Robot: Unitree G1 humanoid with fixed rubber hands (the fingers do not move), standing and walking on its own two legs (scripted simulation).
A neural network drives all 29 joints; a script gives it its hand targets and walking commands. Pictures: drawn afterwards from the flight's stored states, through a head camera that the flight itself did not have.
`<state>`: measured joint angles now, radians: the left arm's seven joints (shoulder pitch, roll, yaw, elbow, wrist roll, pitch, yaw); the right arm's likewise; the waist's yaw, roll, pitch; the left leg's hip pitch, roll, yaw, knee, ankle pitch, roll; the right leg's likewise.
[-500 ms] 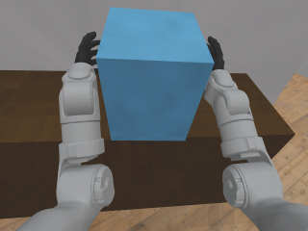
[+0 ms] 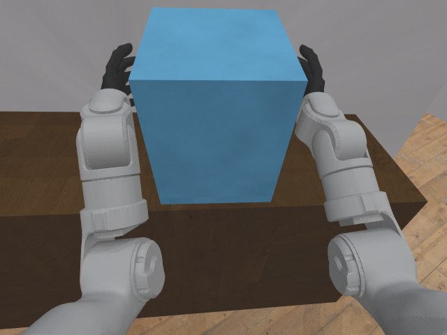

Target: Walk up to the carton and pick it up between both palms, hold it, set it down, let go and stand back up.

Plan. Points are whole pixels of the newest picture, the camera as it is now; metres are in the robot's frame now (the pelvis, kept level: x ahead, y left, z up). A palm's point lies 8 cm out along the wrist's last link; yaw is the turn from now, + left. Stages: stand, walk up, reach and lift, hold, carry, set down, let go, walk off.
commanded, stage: reach and lift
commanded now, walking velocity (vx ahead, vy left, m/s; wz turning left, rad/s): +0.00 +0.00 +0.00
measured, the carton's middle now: (215, 111) +0.41 -0.01 +0.23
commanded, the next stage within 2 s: hold in 0.22 s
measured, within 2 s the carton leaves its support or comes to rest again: neither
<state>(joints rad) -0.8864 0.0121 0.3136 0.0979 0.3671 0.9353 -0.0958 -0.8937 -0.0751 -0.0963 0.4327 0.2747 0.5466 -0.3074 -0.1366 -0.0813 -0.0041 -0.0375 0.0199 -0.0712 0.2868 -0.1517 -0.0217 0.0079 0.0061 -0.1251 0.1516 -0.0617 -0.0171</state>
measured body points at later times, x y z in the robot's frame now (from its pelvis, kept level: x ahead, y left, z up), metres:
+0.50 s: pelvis +0.00 +0.00 +0.00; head -0.06 +0.03 +0.44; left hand +0.37 +0.15 +0.29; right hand +0.38 -0.14 +0.30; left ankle +0.01 +0.13 -0.75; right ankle +0.02 -0.11 -0.75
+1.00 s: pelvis +0.00 -0.01 +0.00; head -0.07 +0.02 +0.44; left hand +0.38 +0.16 +0.31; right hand +0.38 -0.14 +0.32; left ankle +0.01 +0.13 -0.75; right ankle +0.02 -0.11 -0.75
